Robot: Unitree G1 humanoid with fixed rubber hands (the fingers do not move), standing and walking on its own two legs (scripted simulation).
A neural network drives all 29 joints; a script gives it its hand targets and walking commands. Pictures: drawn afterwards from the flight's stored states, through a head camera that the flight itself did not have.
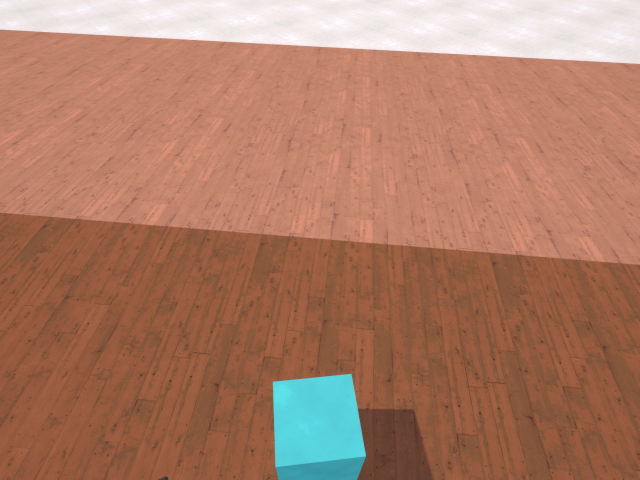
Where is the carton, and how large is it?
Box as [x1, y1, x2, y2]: [273, 374, 365, 479]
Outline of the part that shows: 351,374 273,382 275,466 279,479 356,479 365,457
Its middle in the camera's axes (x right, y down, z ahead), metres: +0.00 +0.52 +1.04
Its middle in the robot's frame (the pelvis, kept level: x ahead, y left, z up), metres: +0.39 +0.01 -0.64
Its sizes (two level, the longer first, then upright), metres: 0.210 0.200 0.250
